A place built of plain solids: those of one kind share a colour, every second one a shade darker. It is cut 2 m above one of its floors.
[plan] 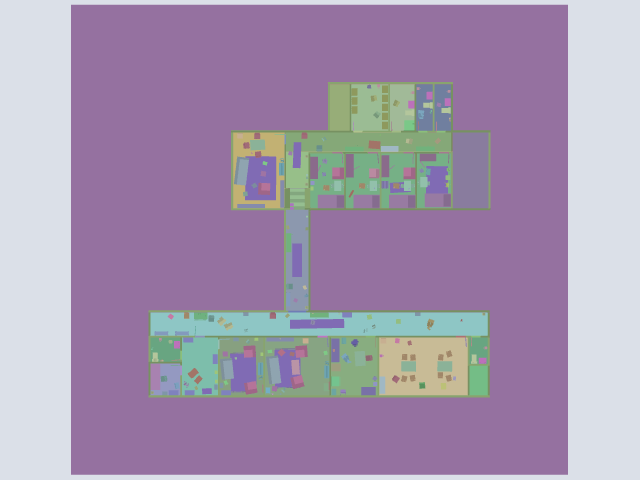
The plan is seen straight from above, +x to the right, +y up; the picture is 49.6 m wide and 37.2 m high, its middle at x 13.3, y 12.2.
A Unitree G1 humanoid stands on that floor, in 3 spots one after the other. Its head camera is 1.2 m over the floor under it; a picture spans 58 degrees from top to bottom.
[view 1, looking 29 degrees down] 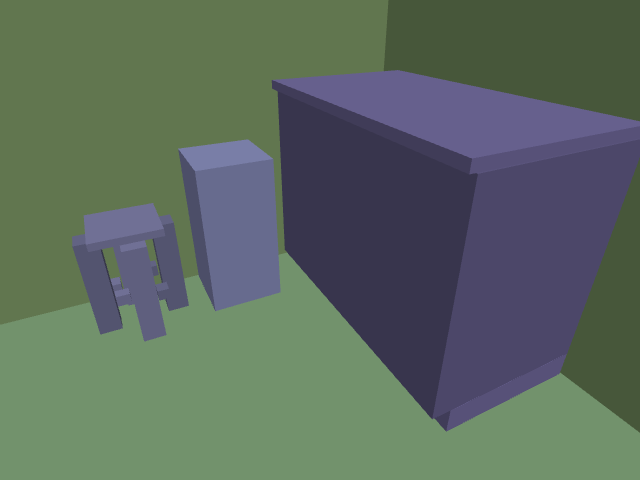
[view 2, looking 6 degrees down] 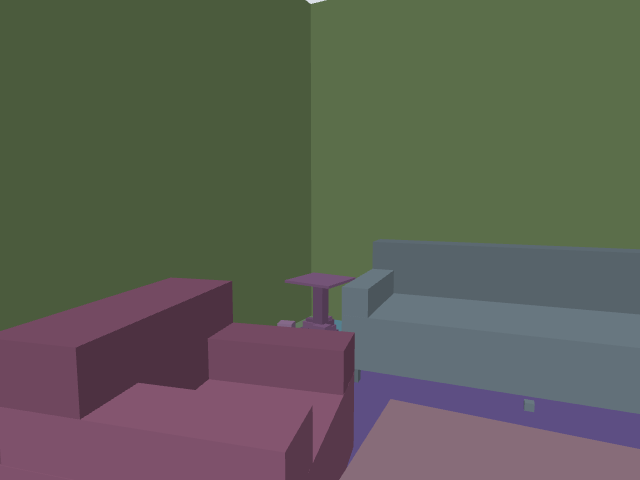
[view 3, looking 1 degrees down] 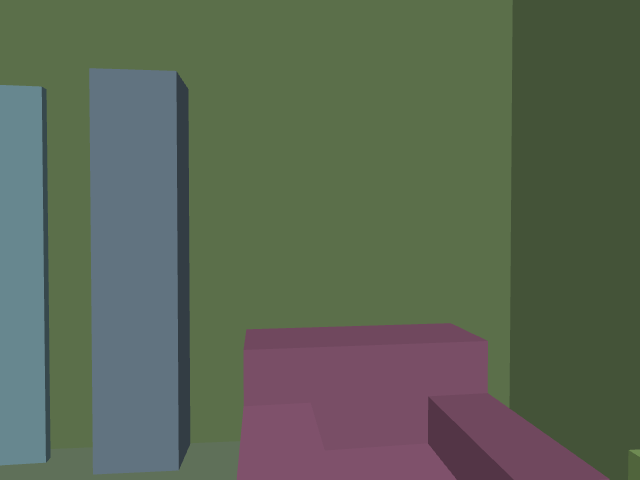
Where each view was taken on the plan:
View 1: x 15.88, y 1.48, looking -27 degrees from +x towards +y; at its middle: counter_run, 1.75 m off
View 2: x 12.68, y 2.27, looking -151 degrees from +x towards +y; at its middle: wall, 4.18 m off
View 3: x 7.53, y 2.12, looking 85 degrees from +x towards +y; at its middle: wall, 2.54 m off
